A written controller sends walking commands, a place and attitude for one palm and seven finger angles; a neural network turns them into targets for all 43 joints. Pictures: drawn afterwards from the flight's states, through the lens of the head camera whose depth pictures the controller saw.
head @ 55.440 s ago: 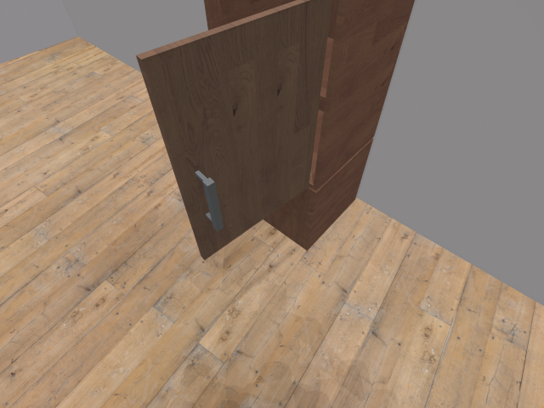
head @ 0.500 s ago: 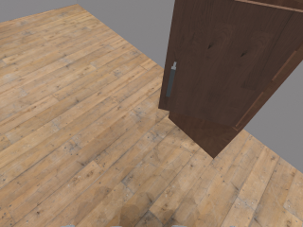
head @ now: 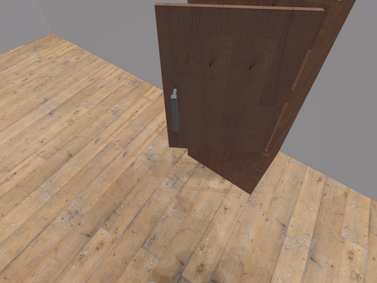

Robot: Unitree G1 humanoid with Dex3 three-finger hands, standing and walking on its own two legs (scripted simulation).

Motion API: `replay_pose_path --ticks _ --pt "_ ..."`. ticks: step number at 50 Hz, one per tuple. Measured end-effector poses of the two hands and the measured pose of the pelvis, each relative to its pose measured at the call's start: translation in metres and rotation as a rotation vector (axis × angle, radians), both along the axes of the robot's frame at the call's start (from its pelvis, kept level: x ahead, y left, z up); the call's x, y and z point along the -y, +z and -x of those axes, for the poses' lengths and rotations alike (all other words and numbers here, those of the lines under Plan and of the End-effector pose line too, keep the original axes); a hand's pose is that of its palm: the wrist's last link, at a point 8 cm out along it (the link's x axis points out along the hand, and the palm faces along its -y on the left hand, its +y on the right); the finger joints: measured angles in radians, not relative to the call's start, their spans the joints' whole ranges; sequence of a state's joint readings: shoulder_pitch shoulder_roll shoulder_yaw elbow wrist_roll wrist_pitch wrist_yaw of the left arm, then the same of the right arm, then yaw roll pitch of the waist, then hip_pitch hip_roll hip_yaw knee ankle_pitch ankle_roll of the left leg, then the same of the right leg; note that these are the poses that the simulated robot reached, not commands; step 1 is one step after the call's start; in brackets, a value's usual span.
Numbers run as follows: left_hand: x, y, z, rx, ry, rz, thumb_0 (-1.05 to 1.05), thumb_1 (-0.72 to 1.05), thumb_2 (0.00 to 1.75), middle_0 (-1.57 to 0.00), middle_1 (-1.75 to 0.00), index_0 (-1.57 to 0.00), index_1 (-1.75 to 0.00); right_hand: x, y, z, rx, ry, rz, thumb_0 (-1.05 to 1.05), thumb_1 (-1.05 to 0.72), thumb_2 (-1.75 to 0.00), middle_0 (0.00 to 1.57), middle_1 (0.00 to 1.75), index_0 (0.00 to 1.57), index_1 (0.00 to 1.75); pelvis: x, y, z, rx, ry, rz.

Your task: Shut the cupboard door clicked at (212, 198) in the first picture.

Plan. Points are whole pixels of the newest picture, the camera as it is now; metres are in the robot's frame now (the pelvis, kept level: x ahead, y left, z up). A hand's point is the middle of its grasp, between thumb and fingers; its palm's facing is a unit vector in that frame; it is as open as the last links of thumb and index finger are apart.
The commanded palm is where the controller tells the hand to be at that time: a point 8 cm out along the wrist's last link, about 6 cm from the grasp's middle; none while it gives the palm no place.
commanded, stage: take the last steps up to it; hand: left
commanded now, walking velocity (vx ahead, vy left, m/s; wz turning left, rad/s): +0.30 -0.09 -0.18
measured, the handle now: (175, 111) +0.69 +0.07 -0.10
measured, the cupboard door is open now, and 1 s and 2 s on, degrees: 34 34 34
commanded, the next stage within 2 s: come to a stop and stand still in 0.50 s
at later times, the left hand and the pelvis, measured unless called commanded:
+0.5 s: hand (151, 238) +0.26 +0.11 -0.17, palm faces -0.16 -0.97 -0.20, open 7.4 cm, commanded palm none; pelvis +0.14 -0.06 -0.01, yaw -6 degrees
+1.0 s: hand (158, 240) +0.26 +0.09 -0.18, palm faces -0.04 -0.97 -0.23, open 7.3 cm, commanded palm none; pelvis +0.22 -0.09 +0.00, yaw -6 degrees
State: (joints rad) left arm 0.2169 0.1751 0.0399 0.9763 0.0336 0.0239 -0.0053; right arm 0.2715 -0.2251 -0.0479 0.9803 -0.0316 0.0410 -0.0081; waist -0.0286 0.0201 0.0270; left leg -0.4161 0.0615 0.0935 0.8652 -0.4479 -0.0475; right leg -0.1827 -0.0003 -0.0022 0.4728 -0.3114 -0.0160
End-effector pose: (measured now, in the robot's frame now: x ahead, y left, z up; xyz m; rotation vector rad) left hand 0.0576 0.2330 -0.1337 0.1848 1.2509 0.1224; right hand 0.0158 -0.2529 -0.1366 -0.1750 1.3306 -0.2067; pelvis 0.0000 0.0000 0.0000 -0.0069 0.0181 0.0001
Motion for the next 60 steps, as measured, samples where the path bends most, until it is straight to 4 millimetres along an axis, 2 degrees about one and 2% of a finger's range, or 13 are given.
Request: replay_pose_path --ticks 5,9,15,20,24,26,30,37,43,47,51,55,60 --pt "-0.009 -0.024 0.0 -0.063 0.007 0.045 0.01 0.9 0.9 -0.2 -0.3 -0.2 -0.3 -0.011 0.002 -0.021 0.072 0.005 0.041 0.01 -0.91 -0.9 0.2 0.3 0.2 0.3 -0.011 -0.011 -0.02 -0.004 -0.029 0.013" --pt "-0.01 -0.022 -0.02 -0.11 -0.042 0.053 0.01 0.9 0.9 -0.2 -0.3 -0.2 -0.3 -0.019 0.011 -0.012 0.05 -0.039 0.045 0.01 -0.91 -0.9 0.2 0.3 0.2 0.3 -0.009 -0.004 -0.038 -0.005 -0.063 0.004" --pt "0.003 -0.005 -0.084 -0.048 -0.081 0.051 0.01 0.91 0.9 -0.2 -0.3 -0.2 -0.3 -0.027 0.018 0.014 -0.102 -0.101 -0.001 0.01 -0.9 -0.9 0.2 0.3 0.2 0.3 0.002 0.009 -0.069 -0.008 -0.085 0.015" --pt "0.032 -0.003 -0.148 0.0 -0.145 0.035 0.01 0.91 0.9 -0.19 -0.3 -0.2 -0.3 -0.022 0.011 0.025 -0.213 -0.175 -0.056 0.01 -0.9 -0.9 0.2 0.3 0.2 0.3 0.025 0.004 -0.099 -0.002 -0.101 0.002" --pt "0.062 -0.01 -0.196 0.061 -0.172 0.014 0.01 0.91 0.9 -0.2 -0.3 -0.2 -0.3 -0.004 -0.009 0.017 -0.281 -0.214 -0.103 0.01 -0.9 -0.9 0.2 0.3 0.2 0.3 0.052 -0.012 -0.13 0.007 -0.105 -0.016" --pt "0.075 -0.01 -0.207 0.083 -0.158 0.009 0.0 0.91 0.9 -0.2 -0.3 -0.2 -0.3 0.008 -0.016 0.001 -0.294 -0.211 -0.112 0.01 -0.9 -0.9 0.2 0.3 0.2 0.3 0.061 -0.015 -0.14 0.016 -0.101 -0.003" --pt "0.091 -0.004 -0.206 0.051 -0.108 0.012 0.0 0.91 0.9 -0.2 -0.3 -0.2 -0.3 0.035 -0.013 -0.064 -0.202 -0.169 -0.083 0.01 -0.91 -0.9 0.2 0.3 0.2 0.3 0.073 -0.004 -0.162 0.014 -0.085 0.002" --pt "0.092 -0.005 -0.204 -0.016 -0.05 0.0 -0.01 0.94 0.9 -0.2 -0.3 -0.2 -0.3 0.061 -0.004 -0.195 0.04 -0.066 -0.029 0.01 -0.92 -0.9 0.2 0.3 0.2 0.29 0.081 0.001 -0.197 0.011 -0.082 0.016" --pt "0.093 -0.016 -0.202 -0.08 -0.009 0.011 0.0 0.93 0.9 -0.2 -0.3 -0.2 -0.3 0.063 0.003 -0.261 0.135 -0.011 -0.011 0.01 -0.92 -0.9 0.2 0.3 0.2 0.29 0.082 -0.002 -0.219 0.026 -0.091 0.003" --pt "0.092 -0.013 -0.2 -0.095 -0.006 -0.002 0.0 0.92 0.9 -0.2 -0.3 -0.2 -0.3 0.064 0.004 -0.282 0.163 0.01 -0.016 0.01 -0.92 -0.9 0.2 0.3 0.2 0.3 0.085 -0.002 -0.22 0.018 -0.097 -0.012" --pt "0.089 -0.008 -0.196 -0.1 -0.018 -0.033 0.0 0.91 0.9 -0.2 -0.3 -0.2 -0.3 0.071 0.0 -0.287 0.176 0.001 -0.026 0.01 -0.91 -0.9 0.2 0.3 0.2 0.3 0.088 -0.004 -0.216 0.015 -0.103 -0.01" --pt "0.084 -0.007 -0.194 -0.1 -0.027 -0.048 0.0 0.91 0.9 -0.2 -0.3 -0.2 -0.3 0.077 -0.005 -0.273 0.144 -0.023 -0.023 0.01 -0.91 -0.9 0.2 0.3 0.2 0.3 0.088 -0.005 -0.214 0.019 -0.096 -0.009" --pt "0.078 -0.011 -0.2 -0.077 -0.064 -0.042 0.01 0.9 0.9 -0.2 -0.3 -0.2 -0.3 0.073 -0.008 -0.242 0.091 -0.042 -0.007 0.01 -0.91 -0.9 0.2 0.3 0.2 0.3 0.079 -0.008 -0.212 0.023 -0.097 -0.003"
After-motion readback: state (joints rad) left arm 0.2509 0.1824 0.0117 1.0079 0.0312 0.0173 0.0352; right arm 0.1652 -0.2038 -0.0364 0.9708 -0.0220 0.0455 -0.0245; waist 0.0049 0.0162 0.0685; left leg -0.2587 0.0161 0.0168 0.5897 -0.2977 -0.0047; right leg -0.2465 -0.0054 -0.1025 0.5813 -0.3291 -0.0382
